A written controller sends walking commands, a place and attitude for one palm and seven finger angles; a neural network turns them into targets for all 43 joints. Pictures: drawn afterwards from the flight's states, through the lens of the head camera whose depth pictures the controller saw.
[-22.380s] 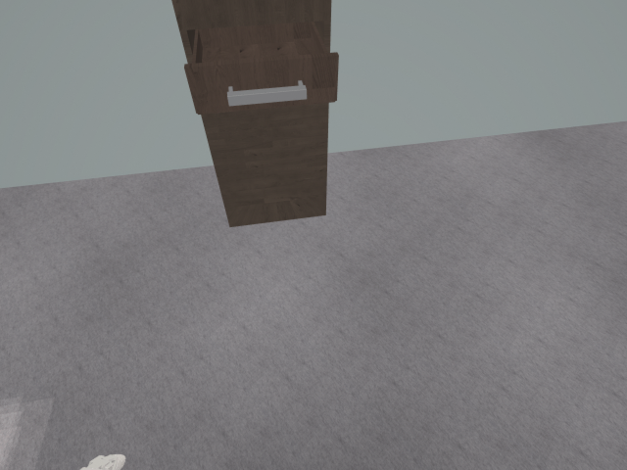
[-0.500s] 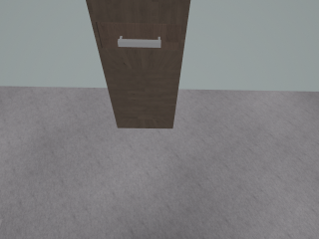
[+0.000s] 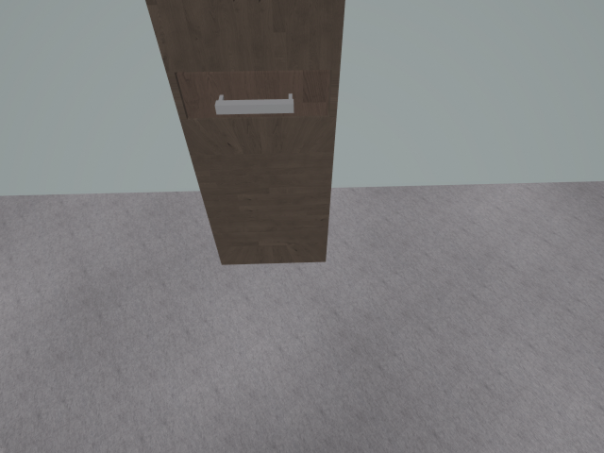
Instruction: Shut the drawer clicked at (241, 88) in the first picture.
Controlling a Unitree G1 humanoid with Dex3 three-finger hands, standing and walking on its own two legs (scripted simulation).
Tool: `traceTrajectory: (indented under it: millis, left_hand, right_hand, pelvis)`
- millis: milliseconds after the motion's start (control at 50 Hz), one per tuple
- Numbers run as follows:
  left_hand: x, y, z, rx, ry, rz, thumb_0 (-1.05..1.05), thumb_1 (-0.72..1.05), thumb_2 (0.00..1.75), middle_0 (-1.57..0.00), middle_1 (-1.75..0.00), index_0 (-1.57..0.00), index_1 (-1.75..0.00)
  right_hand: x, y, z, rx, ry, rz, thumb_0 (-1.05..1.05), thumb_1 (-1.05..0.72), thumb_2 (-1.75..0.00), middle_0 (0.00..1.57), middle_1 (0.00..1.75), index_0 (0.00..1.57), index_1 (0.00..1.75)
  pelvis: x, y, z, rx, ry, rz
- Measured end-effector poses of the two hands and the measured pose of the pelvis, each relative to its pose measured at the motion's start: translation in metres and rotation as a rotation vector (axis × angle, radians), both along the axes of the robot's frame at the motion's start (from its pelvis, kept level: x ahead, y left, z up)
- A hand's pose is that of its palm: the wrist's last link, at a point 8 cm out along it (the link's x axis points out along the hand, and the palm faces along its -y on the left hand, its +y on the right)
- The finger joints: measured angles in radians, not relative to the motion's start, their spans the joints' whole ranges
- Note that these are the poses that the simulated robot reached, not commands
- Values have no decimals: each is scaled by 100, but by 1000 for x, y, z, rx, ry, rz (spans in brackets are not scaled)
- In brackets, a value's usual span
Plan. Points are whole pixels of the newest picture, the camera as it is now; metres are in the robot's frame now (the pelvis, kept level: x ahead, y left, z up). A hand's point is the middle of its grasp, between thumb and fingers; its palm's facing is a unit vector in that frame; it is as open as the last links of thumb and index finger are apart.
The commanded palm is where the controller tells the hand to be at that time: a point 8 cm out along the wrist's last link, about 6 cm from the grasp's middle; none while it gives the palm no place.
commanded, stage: let the arm hang, fingers relaxed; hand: left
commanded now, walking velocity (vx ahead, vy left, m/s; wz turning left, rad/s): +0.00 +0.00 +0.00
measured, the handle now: (255, 102) +0.92 +0.16 -0.02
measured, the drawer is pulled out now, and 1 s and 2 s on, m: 0.00 0.00 0.00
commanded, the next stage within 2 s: look to check the result in 0.18 s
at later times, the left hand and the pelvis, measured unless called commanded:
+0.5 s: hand out of the picture +0.04 +0.21 -0.16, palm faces +0.01 -0.95 -0.30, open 7.4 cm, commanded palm none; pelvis +0.01 -0.01 +0.00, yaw +0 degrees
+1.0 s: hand out of the picture +0.11 +0.22 -0.15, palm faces -0.01 -0.94 -0.34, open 7.4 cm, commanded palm none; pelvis +0.02 -0.02 +0.01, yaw +0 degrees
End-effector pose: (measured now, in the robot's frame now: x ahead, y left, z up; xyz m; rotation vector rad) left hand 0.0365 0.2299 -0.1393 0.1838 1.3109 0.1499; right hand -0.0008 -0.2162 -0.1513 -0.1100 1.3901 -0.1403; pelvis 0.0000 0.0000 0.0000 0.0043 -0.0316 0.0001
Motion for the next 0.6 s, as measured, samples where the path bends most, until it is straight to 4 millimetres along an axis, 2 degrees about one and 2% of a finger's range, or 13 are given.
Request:
traceTrajectory:
  millis: [120,420,600]
  left_hand:
    - [8,-1,2,3,-14,-2,1,91,90,-21,-30,-21,-31]
    - [-2,20,9,64,47,16,1,91,90,-20,-30,-20,-30]
    - [16,29,16,94,16,1,1,91,90,-20,-30,-20,-30]
  right_hand:
    - [8,-8,2,-14,-10,3,1,-91,-90,20,29,20,29]
    - [20,-38,7,-63,8,23,1,-90,-90,20,29,20,29]
    - [45,-57,11,-94,-37,46,1,-90,-90,20,29,20,29]
  pelvis:
    - [3,-2,1,0,0,1]
    - [10,-9,3,-1,2,5]
    - [14,-13,4,-2,2,5]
